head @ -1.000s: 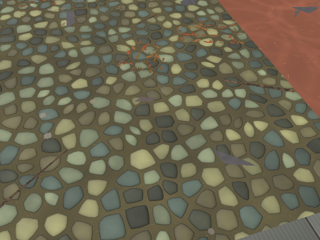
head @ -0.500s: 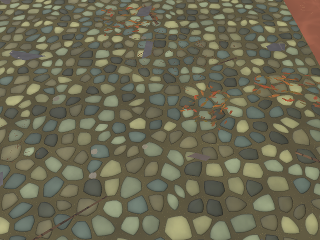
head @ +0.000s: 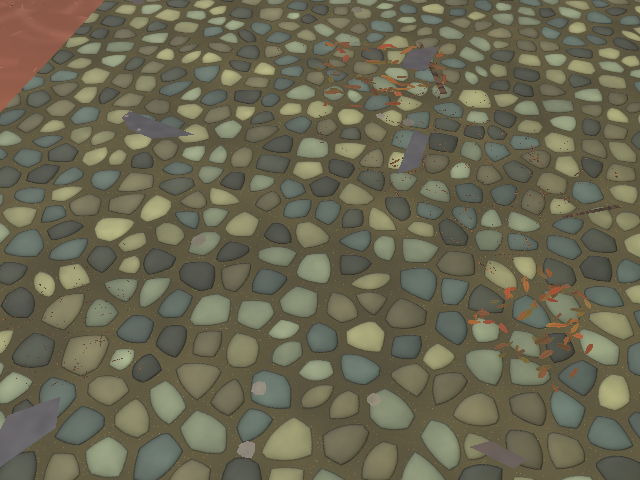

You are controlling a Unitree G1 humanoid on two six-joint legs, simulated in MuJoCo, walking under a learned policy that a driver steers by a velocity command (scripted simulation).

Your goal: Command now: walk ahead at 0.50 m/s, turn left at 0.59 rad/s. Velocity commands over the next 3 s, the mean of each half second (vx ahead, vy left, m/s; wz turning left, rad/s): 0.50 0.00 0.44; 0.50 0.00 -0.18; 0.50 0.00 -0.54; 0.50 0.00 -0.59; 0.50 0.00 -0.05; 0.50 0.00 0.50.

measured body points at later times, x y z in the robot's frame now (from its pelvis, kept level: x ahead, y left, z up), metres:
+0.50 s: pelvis +0.27 -0.04 +0.01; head +0.30 -0.04 +0.46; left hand +0.22 +0.23 -0.12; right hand +0.51 -0.24 -0.09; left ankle +0.34 +0.13 -0.68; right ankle +0.28 -0.15 -0.74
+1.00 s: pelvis +0.50 +0.06 +0.01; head +0.51 +0.07 +0.45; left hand +0.63 +0.34 -0.11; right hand +0.56 -0.22 -0.11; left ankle +0.43 +0.15 -0.74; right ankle +0.65 -0.09 -0.67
